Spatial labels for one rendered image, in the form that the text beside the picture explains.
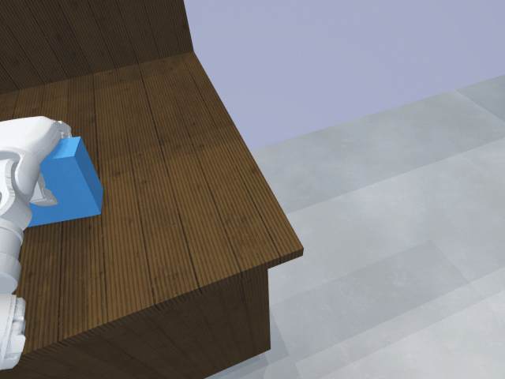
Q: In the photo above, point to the table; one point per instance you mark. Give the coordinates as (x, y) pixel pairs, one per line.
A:
(170, 281)

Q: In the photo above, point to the left robot upper arm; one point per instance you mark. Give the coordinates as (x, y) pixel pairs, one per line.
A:
(12, 326)

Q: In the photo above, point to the sponge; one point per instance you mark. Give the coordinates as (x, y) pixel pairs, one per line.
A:
(69, 174)

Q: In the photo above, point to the robot left hand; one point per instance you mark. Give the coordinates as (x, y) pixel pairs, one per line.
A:
(37, 136)

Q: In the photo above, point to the robot left forearm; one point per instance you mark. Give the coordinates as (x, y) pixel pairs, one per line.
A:
(19, 172)

